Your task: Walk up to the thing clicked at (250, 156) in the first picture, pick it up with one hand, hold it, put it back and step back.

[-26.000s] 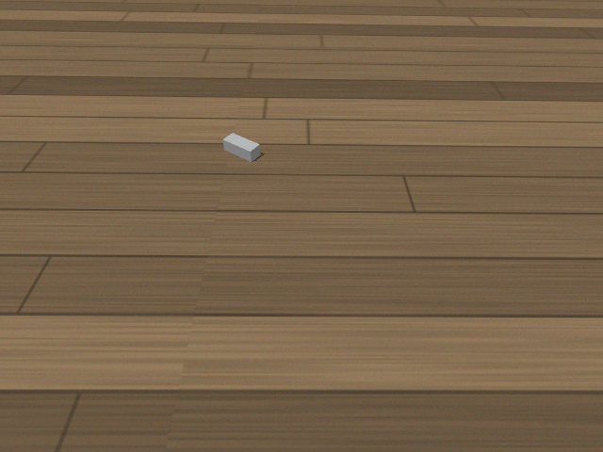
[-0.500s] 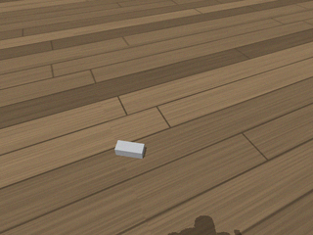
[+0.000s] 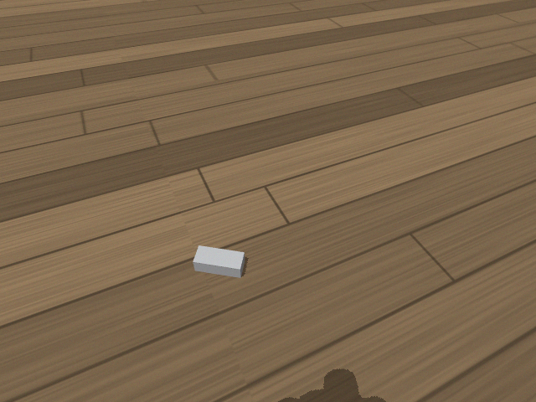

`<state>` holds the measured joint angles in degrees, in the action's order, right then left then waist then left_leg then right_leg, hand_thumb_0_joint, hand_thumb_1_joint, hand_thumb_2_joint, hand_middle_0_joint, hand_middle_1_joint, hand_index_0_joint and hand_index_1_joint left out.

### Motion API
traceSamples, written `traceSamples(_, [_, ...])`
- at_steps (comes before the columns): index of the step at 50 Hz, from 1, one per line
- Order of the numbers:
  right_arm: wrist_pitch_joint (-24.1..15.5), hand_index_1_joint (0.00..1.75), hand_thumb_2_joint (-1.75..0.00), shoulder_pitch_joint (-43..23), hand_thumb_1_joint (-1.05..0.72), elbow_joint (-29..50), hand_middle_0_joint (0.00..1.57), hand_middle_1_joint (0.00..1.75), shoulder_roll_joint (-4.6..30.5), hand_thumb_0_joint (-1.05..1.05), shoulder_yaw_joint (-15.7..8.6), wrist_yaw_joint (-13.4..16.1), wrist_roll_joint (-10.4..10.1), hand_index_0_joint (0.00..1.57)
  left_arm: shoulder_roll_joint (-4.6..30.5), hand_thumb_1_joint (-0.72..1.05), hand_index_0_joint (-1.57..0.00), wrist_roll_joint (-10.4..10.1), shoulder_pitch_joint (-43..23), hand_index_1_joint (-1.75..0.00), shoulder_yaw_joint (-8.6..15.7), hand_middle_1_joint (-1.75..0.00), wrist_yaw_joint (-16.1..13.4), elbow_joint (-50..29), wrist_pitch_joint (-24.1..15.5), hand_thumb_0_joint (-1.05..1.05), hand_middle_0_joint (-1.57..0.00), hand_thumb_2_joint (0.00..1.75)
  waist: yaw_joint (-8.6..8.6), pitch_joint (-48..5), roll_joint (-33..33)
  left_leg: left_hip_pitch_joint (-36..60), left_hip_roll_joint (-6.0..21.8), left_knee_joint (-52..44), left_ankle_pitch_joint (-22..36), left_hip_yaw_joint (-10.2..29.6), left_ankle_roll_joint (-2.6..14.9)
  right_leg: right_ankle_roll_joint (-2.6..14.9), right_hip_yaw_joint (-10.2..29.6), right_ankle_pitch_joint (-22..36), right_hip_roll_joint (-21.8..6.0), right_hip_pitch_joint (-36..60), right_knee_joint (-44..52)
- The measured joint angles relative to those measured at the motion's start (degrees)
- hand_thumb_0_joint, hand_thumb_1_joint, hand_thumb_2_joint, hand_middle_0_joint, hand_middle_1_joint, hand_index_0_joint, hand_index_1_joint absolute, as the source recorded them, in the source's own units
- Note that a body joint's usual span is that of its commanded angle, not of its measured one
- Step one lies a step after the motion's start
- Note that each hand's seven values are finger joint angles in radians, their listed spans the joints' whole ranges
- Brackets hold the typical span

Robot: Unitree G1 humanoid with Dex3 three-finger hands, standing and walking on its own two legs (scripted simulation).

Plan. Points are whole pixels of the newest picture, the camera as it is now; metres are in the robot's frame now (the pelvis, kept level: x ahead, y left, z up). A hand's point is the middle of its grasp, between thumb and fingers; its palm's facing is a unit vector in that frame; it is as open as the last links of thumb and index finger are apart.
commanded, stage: walk up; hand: left
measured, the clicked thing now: (219, 261) +0.82 +0.18 -0.74
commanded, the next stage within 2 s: stand in 0.44 s
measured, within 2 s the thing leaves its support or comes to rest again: neither
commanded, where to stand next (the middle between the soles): +0.44 +0.01 m, yaw -7 degrees
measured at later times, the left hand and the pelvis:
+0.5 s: hand out of the picture +0.11 +0.25 -0.15, palm faces -0.01 -0.93 -0.36, open 7.4 cm; pelvis +0.01 +0.00 +0.00, yaw -1 degrees
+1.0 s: hand out of the picture +0.05 +0.25 -0.15, palm faces -0.02 -0.94 -0.34, open 7.4 cm; pelvis -0.02 -0.01 +0.01, yaw +0 degrees
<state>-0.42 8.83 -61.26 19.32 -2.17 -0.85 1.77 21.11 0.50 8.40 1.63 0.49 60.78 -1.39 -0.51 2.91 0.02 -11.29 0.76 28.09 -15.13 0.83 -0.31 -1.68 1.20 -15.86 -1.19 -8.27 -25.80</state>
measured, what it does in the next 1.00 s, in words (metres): stands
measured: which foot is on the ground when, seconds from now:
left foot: down 0.00-1.00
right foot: down 0.00-1.00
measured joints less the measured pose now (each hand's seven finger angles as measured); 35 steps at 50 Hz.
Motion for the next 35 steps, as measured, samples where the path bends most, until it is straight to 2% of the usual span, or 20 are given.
traceSamples(16, [0.59, 0.30, -0.90, -6.20, -0.90, 0.16, 0.21, 0.30, 0.35, 0.00, -0.64, 0.58, -0.54, 0.21, -0.51, 0.90, -0.21, -0.15, -3.93, -0.30, -0.38, -0.30, -0.95, 0.25, 0.05, 0.01, -0.20, 0.89, -0.13, 0.88, -0.36, 2.30, 0.17, -0.75, -0.86, -0.51, -0.27, 0.20, 0.45, -1.15, 0.10, 1.68, -0.14])
traceSamples(22, [0.97, 0.30, -0.90, -6.54, -0.90, -0.33, 0.21, 0.30, 0.19, 0.00, -0.63, 0.30, -0.38, 0.21, -0.44, 0.90, -0.21, 0.10, -3.89, -0.30, -0.34, -0.30, -0.95, 0.71, 0.24, 0.01, -0.20, 0.89, -0.10, 1.36, -0.30, 2.90, 0.26, -1.93, -0.21, -0.73, -0.32, 0.19, 0.64, -0.41, 0.17, 2.19, 1.05])
traceSamples(35, [0.64, 0.30, -0.90, -5.59, -0.90, -2.77, 0.21, 0.30, 0.29, 0.00, 0.80, 0.64, -1.35, 0.21, -1.22, 0.90, -0.21, -0.11, -4.12, -0.30, -1.44, -0.30, -0.41, 2.83, 1.14, 0.01, -0.20, 0.89, 0.60, 1.89, 0.16, 5.37, 0.02, -8.03, 4.19, -0.63, -0.45, 0.09, 0.46, 3.45, -0.14, 4.32, 6.28])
